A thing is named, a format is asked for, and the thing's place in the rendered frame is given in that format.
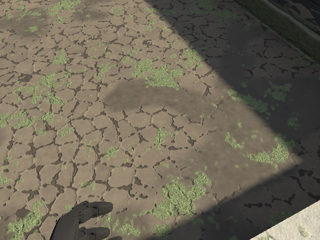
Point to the left robot hand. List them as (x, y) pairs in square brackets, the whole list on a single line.
[(67, 226)]

